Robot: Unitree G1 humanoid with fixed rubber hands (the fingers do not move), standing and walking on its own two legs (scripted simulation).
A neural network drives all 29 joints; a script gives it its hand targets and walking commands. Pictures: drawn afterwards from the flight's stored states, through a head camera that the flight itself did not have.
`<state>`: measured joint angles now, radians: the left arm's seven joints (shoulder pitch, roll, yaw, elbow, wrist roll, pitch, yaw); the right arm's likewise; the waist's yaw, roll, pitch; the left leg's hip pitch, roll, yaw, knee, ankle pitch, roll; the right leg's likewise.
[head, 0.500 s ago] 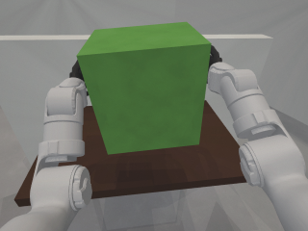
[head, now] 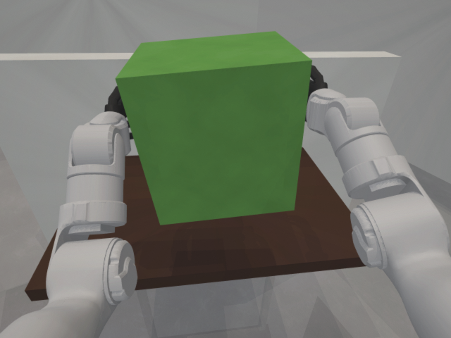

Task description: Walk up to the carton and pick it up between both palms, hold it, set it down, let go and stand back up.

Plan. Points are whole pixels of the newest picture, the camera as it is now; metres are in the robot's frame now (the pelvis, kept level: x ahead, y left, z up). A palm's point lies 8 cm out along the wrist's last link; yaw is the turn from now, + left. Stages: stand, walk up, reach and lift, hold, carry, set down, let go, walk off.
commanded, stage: hold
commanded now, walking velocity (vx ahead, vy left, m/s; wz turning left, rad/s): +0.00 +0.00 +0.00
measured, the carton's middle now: (218, 127) +0.38 +0.00 +0.27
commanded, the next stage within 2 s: set down in 0.40 s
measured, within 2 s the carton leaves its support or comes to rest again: neither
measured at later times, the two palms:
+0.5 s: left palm (117, 122) +0.37 +0.17 +0.29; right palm (313, 104) +0.38 -0.16 +0.31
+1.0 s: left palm (117, 141) +0.40 +0.19 +0.24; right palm (292, 130) +0.41 -0.14 +0.25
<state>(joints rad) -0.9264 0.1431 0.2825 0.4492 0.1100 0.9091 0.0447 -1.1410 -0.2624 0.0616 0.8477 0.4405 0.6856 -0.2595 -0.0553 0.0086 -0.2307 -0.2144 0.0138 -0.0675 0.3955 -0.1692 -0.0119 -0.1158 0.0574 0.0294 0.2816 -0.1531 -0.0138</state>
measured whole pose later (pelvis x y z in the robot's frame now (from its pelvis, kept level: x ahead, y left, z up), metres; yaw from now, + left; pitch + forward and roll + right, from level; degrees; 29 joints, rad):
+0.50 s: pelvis +0.00 +0.00 +0.00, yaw +0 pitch -1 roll -1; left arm -0.96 0.14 0.31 0.52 0.12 0.88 0.04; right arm -1.16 -0.24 0.03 0.89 0.40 0.67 -0.25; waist -0.06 0.00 -0.23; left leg -0.20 0.01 -0.07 0.37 -0.16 -0.01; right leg -0.11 0.05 0.03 0.28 -0.16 -0.01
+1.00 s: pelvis +0.02 +0.00 +0.00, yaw +2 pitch -6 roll -1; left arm -0.80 0.11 0.32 0.41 0.22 0.64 -0.01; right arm -0.95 -0.13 -0.03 0.86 0.28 0.32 -0.19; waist -0.09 -0.07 -0.06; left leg -0.05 0.00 -0.09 0.35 -0.19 -0.01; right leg 0.06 0.04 0.00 0.23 -0.18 -0.02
